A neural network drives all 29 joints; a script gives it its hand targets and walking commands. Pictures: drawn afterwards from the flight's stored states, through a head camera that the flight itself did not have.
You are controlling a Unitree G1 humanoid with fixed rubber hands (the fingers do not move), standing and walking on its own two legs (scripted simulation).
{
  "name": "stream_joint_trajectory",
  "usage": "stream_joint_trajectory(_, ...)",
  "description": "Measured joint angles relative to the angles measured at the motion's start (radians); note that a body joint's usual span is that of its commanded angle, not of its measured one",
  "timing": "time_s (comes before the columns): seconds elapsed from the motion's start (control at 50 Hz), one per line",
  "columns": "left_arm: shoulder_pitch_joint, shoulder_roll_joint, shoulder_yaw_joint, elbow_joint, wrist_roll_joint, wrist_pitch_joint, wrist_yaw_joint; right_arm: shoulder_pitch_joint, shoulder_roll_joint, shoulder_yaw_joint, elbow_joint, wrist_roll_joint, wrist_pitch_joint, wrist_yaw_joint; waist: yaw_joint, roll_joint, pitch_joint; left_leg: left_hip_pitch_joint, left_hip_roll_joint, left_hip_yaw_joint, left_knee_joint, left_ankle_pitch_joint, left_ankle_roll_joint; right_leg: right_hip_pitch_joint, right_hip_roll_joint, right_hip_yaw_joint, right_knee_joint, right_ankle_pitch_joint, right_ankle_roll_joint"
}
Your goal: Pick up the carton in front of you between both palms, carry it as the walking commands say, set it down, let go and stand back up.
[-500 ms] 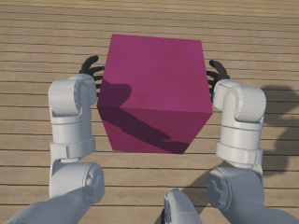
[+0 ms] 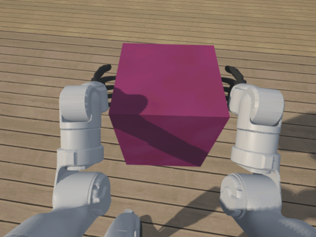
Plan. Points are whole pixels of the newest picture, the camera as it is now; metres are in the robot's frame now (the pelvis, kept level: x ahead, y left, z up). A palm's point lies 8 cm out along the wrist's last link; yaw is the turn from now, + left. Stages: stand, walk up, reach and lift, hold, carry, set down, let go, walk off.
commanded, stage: carry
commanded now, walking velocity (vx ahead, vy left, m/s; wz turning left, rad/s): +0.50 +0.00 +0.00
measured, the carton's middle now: (165, 111) +0.39 +0.01 +0.10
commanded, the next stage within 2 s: none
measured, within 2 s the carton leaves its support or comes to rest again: neither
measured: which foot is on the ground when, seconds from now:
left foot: up 0.00-0.04, down 0.06-0.48, up 0.50-0.86, down 0.88-1.00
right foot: down 0.00-0.08, up 0.10-0.44, down 0.46-0.90, up 0.92-1.00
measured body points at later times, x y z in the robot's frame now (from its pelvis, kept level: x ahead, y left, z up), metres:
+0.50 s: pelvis +0.31 +0.00 +0.02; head +0.32 +0.00 +0.47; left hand +0.70 +0.15 +0.20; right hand +0.70 -0.16 +0.19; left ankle +0.18 +0.11 -0.69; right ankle +0.43 -0.09 -0.68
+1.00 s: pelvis +0.61 +0.03 +0.06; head +0.62 +0.04 +0.51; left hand +1.00 +0.17 +0.21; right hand +0.98 -0.14 +0.21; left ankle +0.68 +0.11 -0.65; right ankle +0.49 -0.09 -0.56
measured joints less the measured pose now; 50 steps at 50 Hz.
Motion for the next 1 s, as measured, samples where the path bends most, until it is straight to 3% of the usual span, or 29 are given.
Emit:
stream_joint_trajectory(0.04,-0.007,0.009,0.003,0.037,0.002,0.005,-0.002,-0.011,-0.002,0.002,0.052,0.000,-0.006,0.000,-0.022,-0.016,-0.021,0.085,-0.031,0.049,-0.142,0.024,0.016,0.039,-0.027,0.009,0.039,-0.060,0.020)
stream_joint_trajectory(0.08,-0.006,0.031,0.010,0.075,0.002,0.000,-0.011,-0.023,0.007,0.017,0.117,-0.008,-0.031,0.000,-0.058,-0.038,-0.025,0.132,-0.055,0.081,-0.136,0.037,0.031,-0.001,-0.065,0.034,0.240,-0.083,0.021)
stream_joint_trajectory(0.14,0.013,0.042,0.018,0.110,0.003,-0.001,-0.020,0.012,0.018,0.049,0.150,-0.011,-0.048,0.000,-0.107,-0.023,-0.008,0.186,-0.056,0.074,-0.119,-0.030,0.034,-0.192,-0.013,0.115,0.696,-0.037,0.002)
stream_joint_trajectory(0.2,0.014,0.030,0.014,0.094,0.018,0.011,-0.020,0.055,0.010,0.062,0.104,0.021,-0.040,-0.007,-0.128,-0.020,0.025,0.265,-0.053,0.064,-0.193,-0.037,0.023,-0.368,0.002,0.109,0.861,0.034,-0.017)
stream_joint_trajectory(0.3,0.008,0.014,0.015,-0.005,0.027,0.015,-0.020,0.051,0.011,0.042,0.008,0.044,-0.039,-0.020,-0.132,-0.020,0.053,0.378,-0.052,0.055,-0.285,-0.069,0.017,-0.557,-0.028,0.084,0.754,0.085,-0.013)
stream_joint_trajectory(0.38,0.002,0.010,0.023,-0.051,0.029,0.019,-0.020,0.028,0.015,0.031,-0.020,0.041,-0.036,-0.021,-0.122,-0.015,0.032,0.471,-0.047,0.047,-0.339,-0.117,-0.004,-0.574,-0.045,0.056,0.493,0.142,-0.009)
stream_joint_trajectory(0.44,-0.008,0.016,0.025,-0.021,0.025,0.020,-0.020,0.012,0.012,0.027,0.009,0.034,-0.029,-0.020,-0.102,0.004,0.000,0.543,-0.023,0.038,-0.342,-0.181,-0.034,-0.493,-0.018,0.002,0.276,0.173,-0.024)
stream_joint_trajectory(0.46,-0.018,0.018,0.022,0.006,0.025,0.017,-0.020,0.007,0.006,0.025,0.024,0.033,-0.025,-0.019,-0.092,0.010,-0.008,0.556,-0.010,0.031,-0.304,-0.214,-0.041,-0.441,-0.001,-0.027,0.206,0.189,-0.035)
stream_joint_trajectory(0.5,-0.031,0.008,0.008,0.069,0.033,-0.006,-0.020,0.006,-0.017,0.018,0.059,0.032,-0.026,-0.010,-0.057,0.035,-0.009,0.511,0.023,-0.003,-0.089,-0.226,-0.039,-0.398,0.020,-0.057,0.226,0.196,-0.053)
stream_joint_trajectory(0.56,-0.005,0.000,-0.022,0.111,0.037,-0.016,-0.020,0.018,-0.026,0.005,0.102,0.026,-0.023,0.000,-0.011,0.018,0.000,0.321,-0.033,-0.080,0.366,-0.179,-0.014,-0.339,0.021,-0.050,0.229,0.124,-0.061)
stream_joint_trajectory(0.62,0.033,0.008,-0.036,0.076,0.010,-0.008,-0.015,0.014,-0.014,0.007,0.095,0.010,-0.009,0.000,0.012,0.014,0.024,0.149,-0.045,-0.072,0.524,-0.118,0.007,-0.260,0.020,-0.039,0.154,0.117,-0.050)
stream_joint_trajectory(0.72,0.031,0.007,-0.015,-0.012,-0.011,-0.005,-0.004,0.005,0.001,0.007,0.006,-0.001,-0.001,0.000,0.021,0.014,0.047,-0.033,-0.011,-0.046,0.411,-0.074,0.002,-0.141,0.018,-0.028,0.062,0.084,-0.041)
stream_joint_trajectory(0.84,-0.001,0.004,-0.001,0.006,-0.002,-0.002,-0.003,-0.002,-0.001,-0.002,0.003,0.000,0.000,0.001,0.001,-0.002,-0.001,0.004,-0.002,0.007,-0.014,0.004,0.003,0.008,-0.004,-0.012,0.000,-0.006,0.002)
stream_joint_trajectory(0.88,-0.008,0.014,0.002,0.041,0.002,0.003,-0.007,-0.015,-0.002,0.002,0.055,-0.001,-0.007,0.001,-0.022,-0.018,-0.021,0.091,-0.034,0.058,-0.151,0.028,0.020,0.045,-0.032,-0.003,0.047,-0.069,0.022)
stream_joint_trajectory(0.92,-0.006,0.037,0.009,0.077,0.000,0.000,-0.016,-0.023,0.008,0.018,0.117,-0.008,-0.032,0.001,-0.061,-0.040,-0.023,0.130,-0.056,0.088,-0.128,0.055,0.034,0.000,-0.067,0.031,0.263,-0.088,0.020)
stream_joint_trajectory(0.96,0.010,0.045,0.017,0.106,0.000,-0.005,-0.023,-0.003,0.017,0.040,0.151,-0.014,-0.047,0.001,-0.097,-0.028,-0.017,0.163,-0.057,0.083,-0.103,-0.012,0.036,-0.124,-0.030,0.101,0.581,-0.058,0.007)
stream_joint_trajectory(1.0,0.015,0.039,0.018,0.118,0.010,0.002,-0.023,0.032,0.015,0.055,0.144,-0.001,-0.046,0.000,-0.119,-0.020,0.000,0.213,-0.055,0.074,-0.142,-0.036,0.031,-0.256,0.000,0.117,0.801,-0.013,-0.008)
